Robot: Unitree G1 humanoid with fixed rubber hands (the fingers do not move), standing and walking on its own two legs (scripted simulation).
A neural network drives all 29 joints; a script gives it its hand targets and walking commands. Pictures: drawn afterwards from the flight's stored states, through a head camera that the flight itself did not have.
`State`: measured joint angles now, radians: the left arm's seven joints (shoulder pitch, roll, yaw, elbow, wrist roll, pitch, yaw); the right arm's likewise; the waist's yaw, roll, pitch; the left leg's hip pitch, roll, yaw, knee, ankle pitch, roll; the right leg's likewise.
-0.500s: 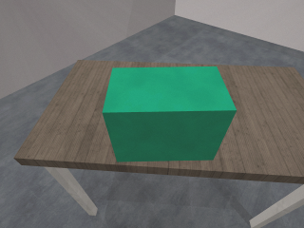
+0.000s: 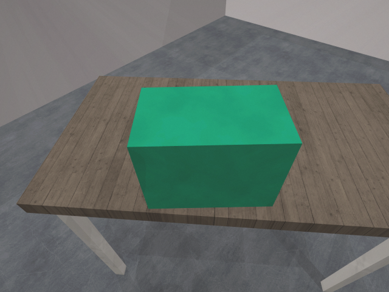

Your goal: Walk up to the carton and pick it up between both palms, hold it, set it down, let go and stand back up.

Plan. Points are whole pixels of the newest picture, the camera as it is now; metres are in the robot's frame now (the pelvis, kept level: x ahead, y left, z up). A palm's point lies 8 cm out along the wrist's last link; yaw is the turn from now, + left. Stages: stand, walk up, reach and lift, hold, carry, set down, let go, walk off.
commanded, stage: stand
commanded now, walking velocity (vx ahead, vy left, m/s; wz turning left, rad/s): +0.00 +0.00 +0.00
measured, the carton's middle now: (209, 149) +0.41 +0.00 +0.08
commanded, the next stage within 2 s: none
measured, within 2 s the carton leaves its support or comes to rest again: neither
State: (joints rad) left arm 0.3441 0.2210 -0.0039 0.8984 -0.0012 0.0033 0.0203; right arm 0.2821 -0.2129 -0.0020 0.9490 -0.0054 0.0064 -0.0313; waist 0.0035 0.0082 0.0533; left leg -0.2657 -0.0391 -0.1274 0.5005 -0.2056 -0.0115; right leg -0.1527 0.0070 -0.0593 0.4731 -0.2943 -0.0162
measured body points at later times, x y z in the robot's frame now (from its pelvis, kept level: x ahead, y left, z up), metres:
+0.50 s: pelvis +0.01 +0.00 +0.00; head +0.02 +0.00 +0.45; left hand +0.02 +0.24 -0.15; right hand +0.04 -0.25 -0.15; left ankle +0.04 +0.12 -0.74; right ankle -0.02 -0.11 -0.74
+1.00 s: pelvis +0.01 +0.00 +0.00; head +0.02 +0.00 +0.45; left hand +0.01 +0.24 -0.15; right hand +0.03 -0.24 -0.15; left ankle +0.04 +0.12 -0.74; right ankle -0.02 -0.11 -0.74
